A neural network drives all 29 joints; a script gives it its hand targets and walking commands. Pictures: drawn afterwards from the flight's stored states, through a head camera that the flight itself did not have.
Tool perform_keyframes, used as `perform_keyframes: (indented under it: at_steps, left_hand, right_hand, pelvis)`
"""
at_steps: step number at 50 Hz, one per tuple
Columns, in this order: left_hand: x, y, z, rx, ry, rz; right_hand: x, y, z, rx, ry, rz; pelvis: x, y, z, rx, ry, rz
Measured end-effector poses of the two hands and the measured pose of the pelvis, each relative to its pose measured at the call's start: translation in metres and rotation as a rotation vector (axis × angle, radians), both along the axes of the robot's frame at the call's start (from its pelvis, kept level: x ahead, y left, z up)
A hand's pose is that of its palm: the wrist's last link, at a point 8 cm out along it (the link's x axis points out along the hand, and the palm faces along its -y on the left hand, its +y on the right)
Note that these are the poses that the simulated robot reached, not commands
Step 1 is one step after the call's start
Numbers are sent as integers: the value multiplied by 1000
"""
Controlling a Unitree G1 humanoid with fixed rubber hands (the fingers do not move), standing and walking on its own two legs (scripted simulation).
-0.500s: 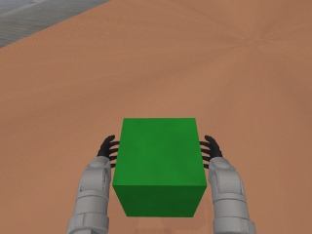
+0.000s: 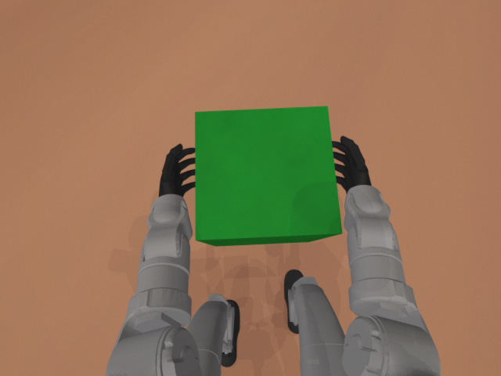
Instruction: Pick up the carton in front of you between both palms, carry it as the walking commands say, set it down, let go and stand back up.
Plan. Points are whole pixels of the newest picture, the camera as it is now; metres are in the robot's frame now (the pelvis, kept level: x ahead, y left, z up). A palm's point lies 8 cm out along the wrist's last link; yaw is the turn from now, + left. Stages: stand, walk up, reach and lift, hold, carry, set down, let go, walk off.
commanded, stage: set down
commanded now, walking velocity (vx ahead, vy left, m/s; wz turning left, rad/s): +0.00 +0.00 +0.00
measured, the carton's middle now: (262, 188) +0.40 -0.02 -0.15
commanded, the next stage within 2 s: none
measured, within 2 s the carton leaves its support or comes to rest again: rests again in 1.74 s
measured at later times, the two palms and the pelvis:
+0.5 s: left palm (200, 181) +0.44 +0.11 -0.20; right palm (340, 175) +0.44 -0.19 -0.22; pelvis -0.02 +0.00 -0.13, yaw +2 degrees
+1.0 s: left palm (215, 181) +0.48 +0.10 -0.36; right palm (327, 179) +0.48 -0.19 -0.37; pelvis -0.04 -0.01 -0.25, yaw +4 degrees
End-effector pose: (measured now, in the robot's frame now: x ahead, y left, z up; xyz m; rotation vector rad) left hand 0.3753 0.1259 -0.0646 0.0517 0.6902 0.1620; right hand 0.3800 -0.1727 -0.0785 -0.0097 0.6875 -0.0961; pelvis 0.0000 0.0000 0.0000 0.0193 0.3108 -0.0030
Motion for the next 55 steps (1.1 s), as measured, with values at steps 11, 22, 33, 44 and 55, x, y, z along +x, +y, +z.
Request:
perform_keyframes:
  at_steps: [11,22,33,44,55]
  left_hand:
    - [30,-2,-65,-62,-69,27]
    - [55,-12,-119,-56,-26,23]
    - [79,-14,-194,-47,-23,15]
    - [99,-19,-262,-41,-1,-12]
    - [117,-22,-332,-34,16,-35]
  right_hand:
    - [29,-2,-60,14,-64,-28]
    - [52,-13,-116,21,-20,-34]
    - [73,-15,-193,12,-15,-32]
    - [88,-19,-259,-2,7,-42]
    - [104,-22,-326,-24,24,-37]
  pelvis:
    - [-7,10,-60,2,261,20]
    - [-17,7,-113,24,376,16]
    - [-28,-4,-173,38,477,30]
    - [-39,-8,-222,38,514,37]
    - [-47,-3,-265,33,505,45]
